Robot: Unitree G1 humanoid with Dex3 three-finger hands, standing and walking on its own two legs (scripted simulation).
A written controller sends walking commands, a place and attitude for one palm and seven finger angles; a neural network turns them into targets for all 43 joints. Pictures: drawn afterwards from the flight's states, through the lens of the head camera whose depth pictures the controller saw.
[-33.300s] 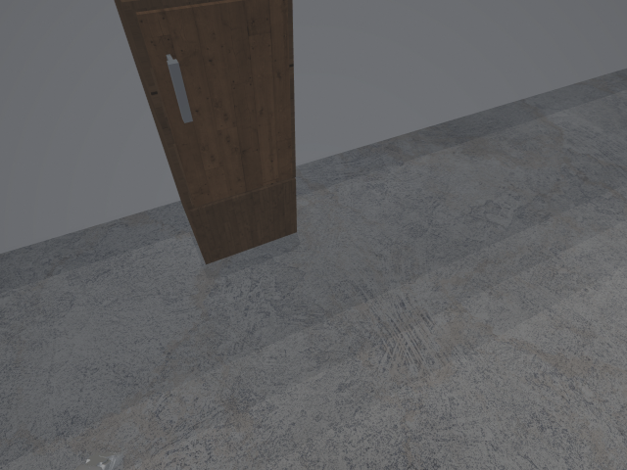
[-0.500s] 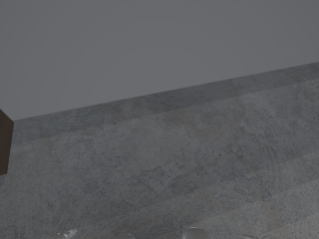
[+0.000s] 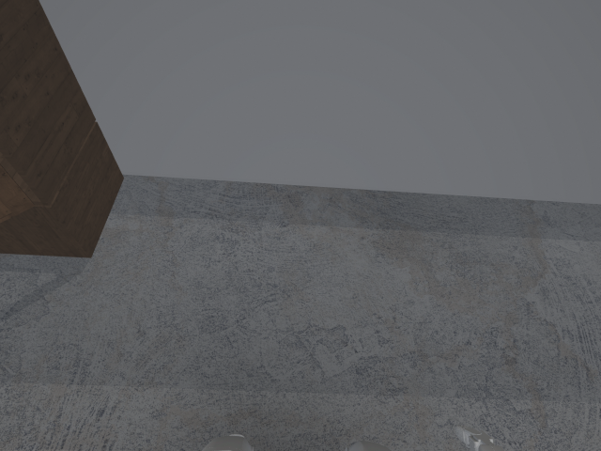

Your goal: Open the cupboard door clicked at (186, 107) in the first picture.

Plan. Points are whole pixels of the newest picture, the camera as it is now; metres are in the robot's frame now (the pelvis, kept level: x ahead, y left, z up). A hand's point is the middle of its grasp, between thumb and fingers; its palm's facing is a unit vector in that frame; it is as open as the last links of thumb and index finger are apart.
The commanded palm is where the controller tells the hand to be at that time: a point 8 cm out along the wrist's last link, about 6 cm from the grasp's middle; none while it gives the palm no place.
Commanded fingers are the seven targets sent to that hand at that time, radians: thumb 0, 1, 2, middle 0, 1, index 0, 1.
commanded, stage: turn to face it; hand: left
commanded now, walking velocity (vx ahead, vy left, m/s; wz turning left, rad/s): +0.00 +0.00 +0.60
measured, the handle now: out of the picture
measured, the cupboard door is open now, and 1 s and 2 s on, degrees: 45 45 45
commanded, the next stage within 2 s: take the last steps up to it in 1.18 s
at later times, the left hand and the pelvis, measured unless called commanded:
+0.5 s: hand out of the picture +0.02 +0.17 -0.15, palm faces +0.31 -0.92 -0.23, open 7.4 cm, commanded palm none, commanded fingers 0.00 0.90 0.90 -0.20 -0.30 -0.20 -0.30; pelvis +0.01 -0.04 +0.02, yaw +19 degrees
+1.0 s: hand out of the picture -0.01 +0.17 -0.14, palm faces +0.57 -0.77 -0.30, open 7.4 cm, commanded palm none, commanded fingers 0.00 0.90 0.90 -0.20 -0.30 -0.20 -0.30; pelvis +0.02 -0.06 +0.01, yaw +35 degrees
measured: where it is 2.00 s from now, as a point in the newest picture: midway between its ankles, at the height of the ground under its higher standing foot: outside the picture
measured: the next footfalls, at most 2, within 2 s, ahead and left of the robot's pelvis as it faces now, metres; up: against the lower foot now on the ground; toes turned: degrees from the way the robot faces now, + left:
right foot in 0.26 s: +0.06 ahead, -0.16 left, +0.00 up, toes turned +7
left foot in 0.56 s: +0.02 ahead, +0.10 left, +0.00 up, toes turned +25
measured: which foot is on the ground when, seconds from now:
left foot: down 0.00-0.26, up 0.28-0.54, down 0.56-0.92, up 0.94-1.00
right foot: up 0.00-0.24, down 0.26-0.56, up 0.58-0.90, down 0.92-1.00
